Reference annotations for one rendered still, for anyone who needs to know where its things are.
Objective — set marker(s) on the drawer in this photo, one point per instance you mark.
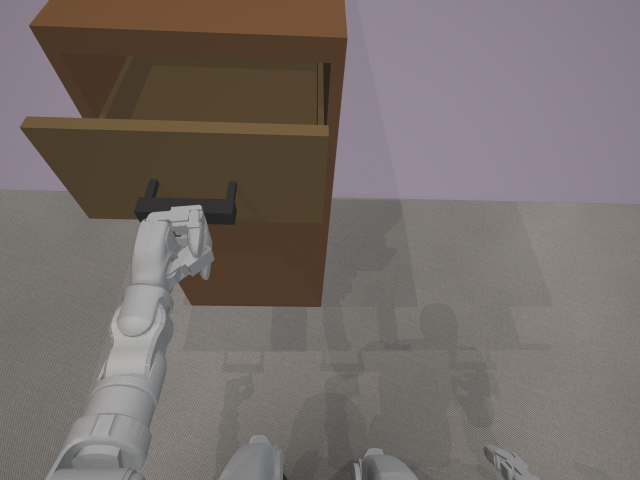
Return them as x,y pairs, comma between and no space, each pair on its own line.
195,124

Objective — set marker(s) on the handle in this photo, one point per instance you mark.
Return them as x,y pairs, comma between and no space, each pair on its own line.
216,211

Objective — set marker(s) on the robot left hand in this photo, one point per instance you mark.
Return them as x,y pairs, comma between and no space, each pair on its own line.
155,246

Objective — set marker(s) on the cabinet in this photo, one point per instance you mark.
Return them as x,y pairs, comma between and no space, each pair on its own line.
88,42

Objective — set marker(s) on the robot right hand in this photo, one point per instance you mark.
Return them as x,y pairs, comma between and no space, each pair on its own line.
511,466

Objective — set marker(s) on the right robot thigh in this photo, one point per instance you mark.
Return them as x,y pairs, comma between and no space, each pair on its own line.
381,467

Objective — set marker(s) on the robot thigh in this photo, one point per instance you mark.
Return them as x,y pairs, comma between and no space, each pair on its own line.
255,461
381,467

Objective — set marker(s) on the left robot thigh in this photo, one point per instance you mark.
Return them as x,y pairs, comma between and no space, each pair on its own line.
255,461

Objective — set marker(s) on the left robot forearm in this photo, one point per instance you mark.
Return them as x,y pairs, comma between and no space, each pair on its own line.
113,431

